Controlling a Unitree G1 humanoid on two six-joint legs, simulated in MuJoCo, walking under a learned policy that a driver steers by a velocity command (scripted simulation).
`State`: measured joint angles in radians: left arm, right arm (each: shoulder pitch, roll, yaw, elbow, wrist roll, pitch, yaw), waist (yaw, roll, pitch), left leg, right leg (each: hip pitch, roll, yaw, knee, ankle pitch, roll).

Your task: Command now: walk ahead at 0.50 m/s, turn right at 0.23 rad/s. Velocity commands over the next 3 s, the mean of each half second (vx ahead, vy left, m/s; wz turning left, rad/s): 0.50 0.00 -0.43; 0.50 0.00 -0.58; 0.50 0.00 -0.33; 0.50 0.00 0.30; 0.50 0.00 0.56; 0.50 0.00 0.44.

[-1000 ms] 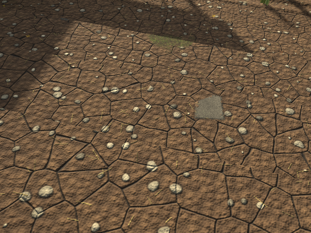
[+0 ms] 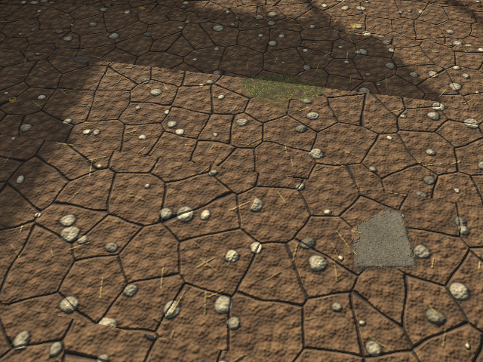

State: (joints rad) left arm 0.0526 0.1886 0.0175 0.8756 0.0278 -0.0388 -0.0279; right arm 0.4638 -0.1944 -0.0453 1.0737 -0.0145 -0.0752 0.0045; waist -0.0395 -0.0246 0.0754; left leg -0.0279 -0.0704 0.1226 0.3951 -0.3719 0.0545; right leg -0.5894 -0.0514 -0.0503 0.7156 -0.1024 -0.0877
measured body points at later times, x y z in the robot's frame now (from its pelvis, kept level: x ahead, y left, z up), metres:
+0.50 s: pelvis +0.25 -0.04 +0.01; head +0.26 -0.06 +0.46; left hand +0.27 +0.23 -0.11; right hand +0.40 -0.32 -0.09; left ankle +0.37 +0.08 -0.67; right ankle +0.16 -0.08 -0.73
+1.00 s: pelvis +0.51 -0.11 -0.05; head +0.55 -0.13 +0.39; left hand +0.84 -0.03 -0.14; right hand +0.30 -0.29 -0.18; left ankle +0.37 +0.07 -0.73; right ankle +0.63 -0.27 -0.76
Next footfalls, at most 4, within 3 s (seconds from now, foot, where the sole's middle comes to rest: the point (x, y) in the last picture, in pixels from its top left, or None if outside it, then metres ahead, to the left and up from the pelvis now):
0.08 right None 0.20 -0.08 -0.77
0.62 left None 0.41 0.06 -0.77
1.08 right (330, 307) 0.66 -0.26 -0.94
1.48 left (327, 221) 0.98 -0.30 -0.94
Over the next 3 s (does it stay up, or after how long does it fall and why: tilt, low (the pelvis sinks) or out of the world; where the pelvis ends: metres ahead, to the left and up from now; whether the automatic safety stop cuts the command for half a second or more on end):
stays up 1.50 -0.61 -0.35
